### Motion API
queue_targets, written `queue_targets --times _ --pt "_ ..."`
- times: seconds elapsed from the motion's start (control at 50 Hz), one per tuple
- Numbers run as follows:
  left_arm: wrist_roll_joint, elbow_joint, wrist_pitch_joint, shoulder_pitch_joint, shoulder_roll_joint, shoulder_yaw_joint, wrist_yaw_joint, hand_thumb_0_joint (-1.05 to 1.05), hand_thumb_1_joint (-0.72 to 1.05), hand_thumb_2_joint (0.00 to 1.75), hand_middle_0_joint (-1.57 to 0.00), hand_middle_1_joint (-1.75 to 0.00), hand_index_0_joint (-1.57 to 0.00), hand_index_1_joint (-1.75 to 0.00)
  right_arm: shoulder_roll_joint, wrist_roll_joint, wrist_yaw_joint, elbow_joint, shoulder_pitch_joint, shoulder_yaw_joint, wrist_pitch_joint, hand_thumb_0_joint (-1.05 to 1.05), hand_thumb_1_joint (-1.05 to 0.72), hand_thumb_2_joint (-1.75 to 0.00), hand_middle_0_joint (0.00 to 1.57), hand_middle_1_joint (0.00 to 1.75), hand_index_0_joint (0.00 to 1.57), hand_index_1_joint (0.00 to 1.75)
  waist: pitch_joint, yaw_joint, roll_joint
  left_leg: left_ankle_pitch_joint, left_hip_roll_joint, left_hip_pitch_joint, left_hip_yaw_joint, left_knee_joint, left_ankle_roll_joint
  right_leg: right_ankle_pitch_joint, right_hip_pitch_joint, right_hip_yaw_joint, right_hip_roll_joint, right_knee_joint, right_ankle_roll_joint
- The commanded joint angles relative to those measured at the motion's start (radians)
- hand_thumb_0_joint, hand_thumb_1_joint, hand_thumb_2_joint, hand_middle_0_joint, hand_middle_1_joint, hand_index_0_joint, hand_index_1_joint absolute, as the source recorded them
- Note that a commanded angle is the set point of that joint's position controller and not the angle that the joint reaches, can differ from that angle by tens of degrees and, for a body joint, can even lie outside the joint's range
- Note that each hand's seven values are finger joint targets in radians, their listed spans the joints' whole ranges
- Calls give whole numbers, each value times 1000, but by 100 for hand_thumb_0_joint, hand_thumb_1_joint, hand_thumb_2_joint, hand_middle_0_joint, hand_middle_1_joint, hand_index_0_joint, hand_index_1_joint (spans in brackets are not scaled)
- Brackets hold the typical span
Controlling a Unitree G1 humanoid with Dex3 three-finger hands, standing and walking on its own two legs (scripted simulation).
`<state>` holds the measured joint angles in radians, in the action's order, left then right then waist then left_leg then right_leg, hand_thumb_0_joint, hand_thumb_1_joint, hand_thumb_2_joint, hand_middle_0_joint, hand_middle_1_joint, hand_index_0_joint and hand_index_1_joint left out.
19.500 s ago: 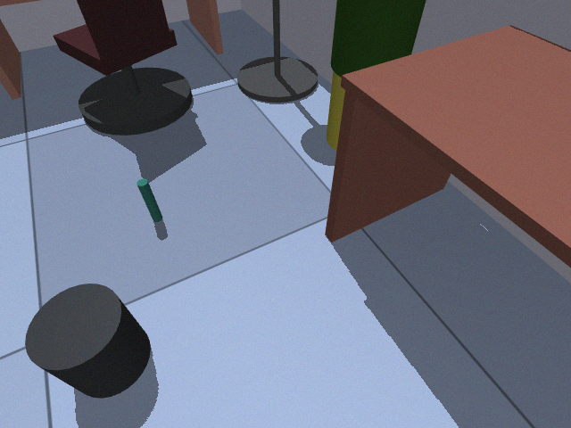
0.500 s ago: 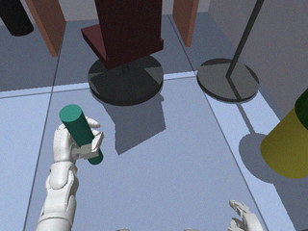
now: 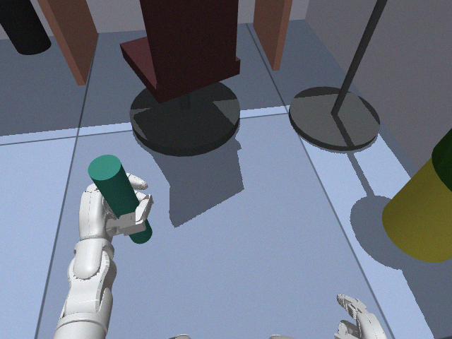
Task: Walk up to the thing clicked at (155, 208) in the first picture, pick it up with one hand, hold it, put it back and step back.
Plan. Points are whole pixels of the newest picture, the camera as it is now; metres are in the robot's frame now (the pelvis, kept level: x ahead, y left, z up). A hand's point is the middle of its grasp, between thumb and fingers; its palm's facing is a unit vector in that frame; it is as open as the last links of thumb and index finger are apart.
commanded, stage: hold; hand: left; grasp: from the side
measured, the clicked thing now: (126, 206) +0.33 +0.18 +0.04
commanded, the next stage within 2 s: crouch in 0.08 s
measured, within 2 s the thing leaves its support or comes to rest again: neither
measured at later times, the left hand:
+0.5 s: hand (141, 219) +0.33 +0.17 +0.00, palm faces +0.14 -0.99 +0.00, open 5.5 cm
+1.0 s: hand (154, 248) +0.37 +0.19 -0.24, palm faces +0.15 -0.99 -0.03, open 5.5 cm
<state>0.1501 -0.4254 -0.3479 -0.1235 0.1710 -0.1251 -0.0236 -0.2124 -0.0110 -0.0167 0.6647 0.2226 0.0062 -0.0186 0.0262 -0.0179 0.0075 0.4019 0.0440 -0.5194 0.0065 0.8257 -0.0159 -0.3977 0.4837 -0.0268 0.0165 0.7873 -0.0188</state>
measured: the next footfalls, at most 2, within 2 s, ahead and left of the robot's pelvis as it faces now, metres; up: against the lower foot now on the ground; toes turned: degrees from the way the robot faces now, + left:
none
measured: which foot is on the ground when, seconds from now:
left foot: down 0.00-1.00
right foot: down 0.00-1.00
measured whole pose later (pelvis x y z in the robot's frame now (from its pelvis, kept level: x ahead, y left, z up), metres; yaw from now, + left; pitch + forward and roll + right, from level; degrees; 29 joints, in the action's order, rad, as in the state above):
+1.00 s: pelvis -0.06 +0.00 -0.22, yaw -2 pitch +32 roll -3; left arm 0.13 -0.97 -0.75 -0.54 0.29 -0.34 -0.10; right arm -0.23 0.07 0.07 0.69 0.13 -0.01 -0.01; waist 0.19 -0.08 0.00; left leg 0.67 0.05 -1.69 0.06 1.80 -0.02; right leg -0.67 1.66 -0.03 0.01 1.77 -0.02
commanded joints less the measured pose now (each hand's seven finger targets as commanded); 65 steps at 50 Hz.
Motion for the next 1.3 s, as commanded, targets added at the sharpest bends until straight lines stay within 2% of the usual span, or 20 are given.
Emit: queue_targets --times 0.0,0.04,0.12,0.18,0.3,0.38,0.4,0.54,0.56,0.58,0.66,0.68,0.76,0.84,0.9,1.0,1.08,1.14,1.22,1.28 --pt "9 224 -79 -309 129 -45 -6 0 59 120 -127 -131 -128 -131 -139 2 -10 -119 -34 54 -47 0 -90 -90 20 30 20 30 257 -11 9 -226 -26 132 -6 -117 17 261 -75 -15 -22 -102 24" --pt "11 245 -78 -311 104 -19 -9 0 58 119 -127 -131 -128 -131 -133 3 -10 -122 -32 51 -48 0 -90 -90 20 30 20 30 262 -13 11 -234 -29 140 -6 -115 17 269 -84 -15 -20 -106 22" --pt "11 286 -86 -331 139 -49 -2 0 58 116 -126 -129 -127 -129 -131 2 -7 -129 -41 51 -49 0 -91 -90 20 30 20 30 296 8 43 -234 -31 144 -10 -118 12 261 -103 -16 -21 -102 26" --pt "11 252 -82 -309 96 -21 5 0 60 119 -130 -131 -130 -130 -132 3 -4 -129 -37 51 -53 0 -87 -90 20 30 20 30 272 -10 12 -218 -29 134 -7 -119 15 252 -95 -17 -23 -103 24" --pt "10 143 -93 -270 87 -49 14 0 60 118 -133 -133 -134 -132 -136 6 1 -115 -33 58 -52 0 -87 -90 20 30 20 30 228 -15 -39 -184 -27 70 -5 -98 22 225 -41 -18 -21 -87 21" --pt "-2 95 -143 -295 82 -43 12 0 60 119 -132 -133 -133 -132 -135 17 11 -103 -28 63 -54 0 -87 -90 20 30 20 30 237 -25 -19 -171 -27 18 -1 -51 21 214 23 -15 -21 -38 25" --pt "-6 78 -162 -323 113 -77 15 0 60 121 -134 -134 -134 -134 -142 20 14 -97 -19 68 -56 0 -87 -90 20 30 20 30 241 -27 -19 -164 -28 -4 0 -33 22 209 48 -11 -21 -20 26" --pt "-10 -47 -308 -452 154 -110 -28 0 52 119 -131 -133 -132 -133 -147 41 37 -61 4 72 -66 0 -89 -90 20 30 20 30 400 -52 37 -214 -30 -143 11 199 29 245 261 3 -17 185 30" --pt "-15 -127 -322 -436 120 -84 -38 0 50 120 -131 -134 -131 -134 -157 45 42 -64 3 77 -69 0 -89 -90 20 30 20 30 398 -71 1 -191 -28 -198 19 239 30 219 330 -4 -22 231 32" --pt "-11 -188 -343 -428 123 -100 -46 0 50 120 -132 -135 -132 -135 -156 46 45 -61 1 72 -71 0 -89 -90 20 30 20 30 361 -68 -5 -140 -32 -277 19 281 31 173 387 -2 -23 266 34" --pt "-2 -214 -431 -479 171 -144 -61 0 50 120 -132 -134 -132 -134 -171 54 63 -87 -11 71 -74 0 -89 -90 20 30 20 30 522 -40 58 -65 -35 -433 37 435 25 72 560 -6 -24 437 44" --pt "-3 -284 -436 -467 140 -120 -62 0 51 122 -132 -135 -132 -135 -167 56 67 -83 -7 62 -69 0 -89 -90 20 30 20 30 513 -48 43 -52 -36 -482 37 464 27 60 593 -1 -23 461 44" --pt "-12 -255 -477 -580 248 -191 -62 0 48 123 -132 -134 -131 -135 -196 63 72 -82 6 61 -52 0 -88 -90 20 30 20 30 688 -28 112 -116 -30 -523 50 581 24 76 733 -8 -32 613 54" --pt "-6 -233 -494 -691 303 -242 -57 0 51 125 -132 -134 -131 -136 -210 74 73 -68 9 63 -33 0 -90 -91 20 30 20 30 757 -40 116 -115 -29 -615 52 678 25 74 810 -2 -32 702 55" --pt "-4 -273 -496 -738 291 -238 -72 0 56 126 -132 -135 -131 -136 -217 81 75 -55 23 65 -27 0 -91 -91 20 30 20 30 809 -77 77 -121 -29 -706 52 772 35 102 834 3 -34 761 47" --pt "-33 -462 -485 -767 303 -247 -114 0 55 128 -134 -139 -133 -139 -218 97 82 -15 33 57 -20 0 -91 -91 20 30 20 30 755 -104 46 -36 -28 -890 44 900 40 35 957 3 -30 861 44" --pt "-47 -526 -492 -814 367 -302 -120 0 52 130 -136 -141 -136 -142 -231 109 92 -23 33 47 -12 0 -90 -91 20 30 20 30 751 -99 71 51 -33 -999 41 962 33 -60 1053 -17 -33 946 52" --pt "-54 -515 -513 -857 427 -351 -116 0 54 131 -137 -143 -137 -143 -233 114 97 -38 9 32 -12 0 -90 -91 20 30 20 30 748 -92 104 149 -34 -1052 38 999 27 -147 1121 -30 -33 1005 55" --pt "-70 -477 -530 -972 444 -338 -111 0 53 130 -136 -141 -136 -141 -247 120 101 -17 16 25 -8 0 -91 -91 20 30 20 30 759 -117 177 212 -30 -1060 39 1039 21 -178 1217 -56 -36 1080 59" --pt "-83 -467 -532 -1011 518 -355 -115 0 53 126 -133 -136 -132 -137 -261 121 96 -10 11 19 -5 0 -91 -91 20 30 20 30 793 -123 215 212 -26 -1070 35 1082 18 -177 1246 -61 -37 1130 60"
